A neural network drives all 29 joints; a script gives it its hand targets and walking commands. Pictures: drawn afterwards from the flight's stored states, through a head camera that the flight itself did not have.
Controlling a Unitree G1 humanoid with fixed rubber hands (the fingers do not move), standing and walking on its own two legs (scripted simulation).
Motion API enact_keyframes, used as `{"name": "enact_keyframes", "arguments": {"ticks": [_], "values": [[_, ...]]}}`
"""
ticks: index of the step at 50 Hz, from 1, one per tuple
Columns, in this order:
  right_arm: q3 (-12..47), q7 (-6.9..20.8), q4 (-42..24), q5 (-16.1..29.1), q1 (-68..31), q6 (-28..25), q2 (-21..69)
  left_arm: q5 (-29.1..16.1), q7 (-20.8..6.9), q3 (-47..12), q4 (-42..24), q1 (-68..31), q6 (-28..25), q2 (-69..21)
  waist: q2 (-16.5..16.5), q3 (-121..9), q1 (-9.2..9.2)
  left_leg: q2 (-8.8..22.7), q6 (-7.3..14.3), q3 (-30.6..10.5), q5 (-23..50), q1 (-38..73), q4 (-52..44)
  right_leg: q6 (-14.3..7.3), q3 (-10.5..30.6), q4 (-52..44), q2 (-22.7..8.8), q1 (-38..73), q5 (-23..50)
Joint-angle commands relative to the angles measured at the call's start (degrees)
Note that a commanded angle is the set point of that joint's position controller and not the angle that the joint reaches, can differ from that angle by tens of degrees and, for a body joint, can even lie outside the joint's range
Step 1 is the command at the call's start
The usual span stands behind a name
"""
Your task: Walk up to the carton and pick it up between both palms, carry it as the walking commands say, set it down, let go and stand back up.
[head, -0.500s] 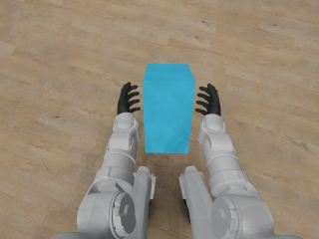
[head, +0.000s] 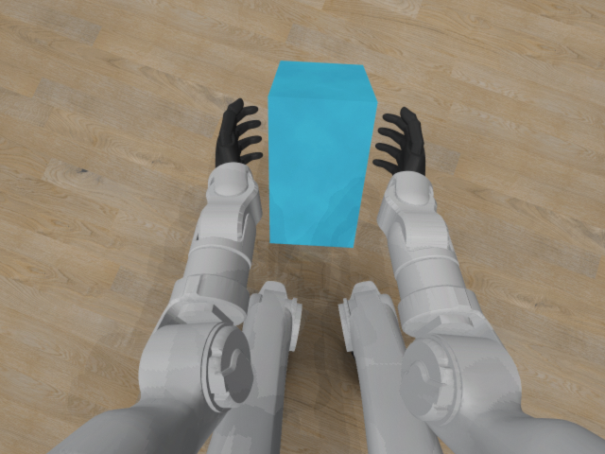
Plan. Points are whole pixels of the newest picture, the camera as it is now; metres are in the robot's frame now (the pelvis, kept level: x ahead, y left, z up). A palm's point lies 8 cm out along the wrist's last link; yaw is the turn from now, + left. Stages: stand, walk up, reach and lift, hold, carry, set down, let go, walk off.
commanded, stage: set down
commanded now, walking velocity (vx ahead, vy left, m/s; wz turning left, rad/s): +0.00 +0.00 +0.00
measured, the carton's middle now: (316, 153) +0.52 +0.01 -0.23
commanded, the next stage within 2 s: none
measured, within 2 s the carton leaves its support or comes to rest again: neither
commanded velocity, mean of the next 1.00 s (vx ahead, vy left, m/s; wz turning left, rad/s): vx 0.00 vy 0.00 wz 0.00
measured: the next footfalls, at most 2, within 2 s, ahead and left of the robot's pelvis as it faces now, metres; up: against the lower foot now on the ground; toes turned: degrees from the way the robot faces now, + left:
none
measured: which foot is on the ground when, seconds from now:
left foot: down 0.00-1.00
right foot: down 0.00-1.00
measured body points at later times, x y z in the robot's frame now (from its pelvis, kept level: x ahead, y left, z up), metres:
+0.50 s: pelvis -0.01 +0.00 -0.07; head +0.28 +0.01 +0.27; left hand +0.49 +0.12 -0.18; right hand +0.48 -0.11 -0.18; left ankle +0.09 +0.12 -0.49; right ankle +0.10 -0.14 -0.49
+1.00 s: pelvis -0.02 +0.00 -0.12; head +0.31 +0.02 +0.18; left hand +0.53 +0.12 -0.24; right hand +0.52 -0.11 -0.24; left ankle +0.09 +0.12 -0.49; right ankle +0.10 -0.14 -0.49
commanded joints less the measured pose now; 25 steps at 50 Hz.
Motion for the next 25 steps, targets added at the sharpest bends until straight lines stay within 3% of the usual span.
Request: {"name": "enact_keyframes", "arguments": {"ticks": [1, 3, 4, 7, 8, 9, 11, 13, 14, 17, 18, 21, 23, 24, 25], "values": [[30.7, 15.3, -2.7, 4.9, -39.9, -2.0, 52.1, -5.3, -15.1, -29.4, 1.3, -34.3, -1.2, -55.6, 0.1, -65.2, -1.47, -3.3, 0.8, 6.8, 18.0, 33.4, -9.1, -1.5, -9.7, -7.7, 3.7, 31.3, 16.9], [30.5, 15.6, -2.8, 5.5, -40.4, -1.9, 52.1, -5.4, -15.1, -29.4, 1.0, -34.5, -0.7, -56.0, 2.3, -62.6, -1.02, -3.5, 0.7, 7.2, 20.1, 33.2, -8.6, -1.3, -9.8, -6.4, 3.9, 28.3, 18.4], [31.4, 15.5, -3.3, 5.6, -42.6, -1.8, 52.1, -5.2, -15.2, -28.9, -0.1, -35.3, -1.2, -54.7, 0.5, -66.1, 0.72, -3.5, 0.8, 7.8, 19.0, 30.5, -7.0, -1.3, -9.2, -5.9, 3.7, 30.0, 18.0], [30.8, 15.3, -2.5, 5.7, -42.7, -1.3, 52.5, -6.4, -15.4, -30.2, -0.5, -38.0, -0.6, -55.7, 0.8, -66.2, -1.26, -3.7, 0.4, 8.0, 18.5, 29.0, -5.8, -1.4, -9.8, -4.4, 3.6, 30.1, 18.6], [31.5, 15.5, -3.4, 6.5, -44.4, -1.3, 52.4, -5.7, -15.2, -29.2, -0.9, -38.6, -1.0, -52.9, 0.0, -64.3, 1.00, -3.5, 0.8, 8.2, 18.0, 26.8, -5.2, -1.0, -9.3, -4.2, 3.6, 28.7, 18.4], [31.9, 15.4, -3.4, 6.9, -44.6, -1.2, 52.8, -7.1, -15.2, -31.0, -3.0, -40.3, -1.0, -54.2, -0.2, -66.9, -0.17, -3.6, 0.8, 7.9, 19.1, 29.2, -5.0, -1.1, -9.9, -3.2, 3.7, 28.5, 18.4], [31.4, 15.4, -2.4, 7.0, -45.0, -1.1, 51.9, -6.2, -15.3, -29.6, -0.5, -39.4, -0.4, -54.4, 0.9, -65.4, 1.17, -3.3, 0.7, 8.5, 17.6, 29.0, -4.5, -1.2, -9.9, -2.8, 3.9, 27.3, 16.7], [30.9, 15.1, -2.2, 6.8, -46.3, -0.6, 52.7, -6.5, -15.6, -30.1, -1.6, -41.7, -0.4, -53.3, -0.6, -67.7, 0.80, -3.4, 0.5, 8.7, 16.9, 27.1, -3.2, -0.9, -10.2, -1.8, 3.8, 27.9, 16.9], [30.2, 15.2, -1.7, 6.5, -47.7, -0.7, 51.2, -6.5, -15.6, -29.3, 0.6, -42.3, 0.0, -52.9, 0.3, -66.3, -0.05, -3.3, 0.7, 8.3, 16.8, 26.8, -2.6, -1.1, -10.5, -1.1, 3.9, 25.1, 16.3], [29.5, 15.4, -1.3, 6.8, -48.3, -0.3, 51.9, -6.3, -15.7, -28.3, 0.3, -42.5, 0.2, -53.3, 1.2, -65.5, 0.86, -3.4, 0.5, 9.2, 16.5, 24.8, -1.5, -1.1, -10.3, 0.1, 3.8, 25.4, 16.6], [28.3, 15.1, 0.2, 5.8, -47.9, -0.5, 49.3, -6.8, -16.3, -28.6, 1.9, -43.3, 0.4, -53.8, 1.4, -63.7, -1.39, -3.3, 0.2, 8.9, 14.7, 23.3, -0.9, -1.3, -10.6, -0.2, 3.8, 23.7, 15.0], [29.0, 15.5, -1.2, 6.6, -50.7, -0.5, 50.2, -5.5, -16.4, -26.8, 3.2, -42.6, 0.7, -52.3, 1.3, -63.2, 0.80, -3.3, 0.6, 9.7, 15.2, 21.3, 0.3, -0.8, -10.6, 1.1, 3.5, 23.5, 15.7], [28.2, 15.2, -0.6, 6.7, -50.1, -0.4, 50.4, -6.6, -16.4, -28.3, 0.4, -46.1, 0.1, -51.1, 1.9, -66.2, -0.04, -3.1, 0.5, 9.4, 16.8, 22.1, 1.9, -0.9, -10.5, 2.3, 4.0, 22.9, 17.1], [28.9, 15.5, -1.1, 7.3, -51.5, -0.1, 50.7, -6.6, -16.5, -27.2, 0.5, -46.6, 0.2, -51.6, 0.9, -66.1, 0.90, -3.3, 0.7, 10.0, 16.1, 20.8, 1.9, -0.8, -10.8, 2.8, 4.0, 23.6, 16.7], [28.5, 15.2, -0.6, 6.9, -52.1, -0.4, 49.2, -6.7, -16.8, -27.4, 2.0, -45.3, 0.5, -52.5, 1.5, -65.4, -0.10, -3.2, 0.5, 9.8, 15.6, 19.3, 2.6, -1.1, -10.5, 3.0, 3.5, 23.6, 16.7]]}}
